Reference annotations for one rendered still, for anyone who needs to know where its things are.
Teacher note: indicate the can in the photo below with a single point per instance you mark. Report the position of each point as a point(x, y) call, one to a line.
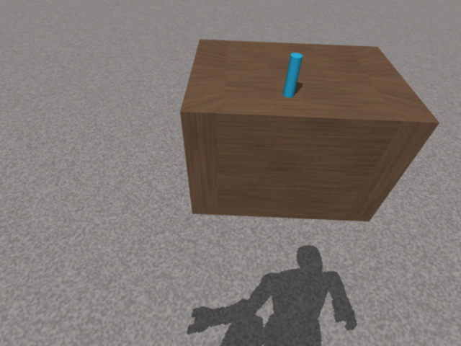
point(292, 74)

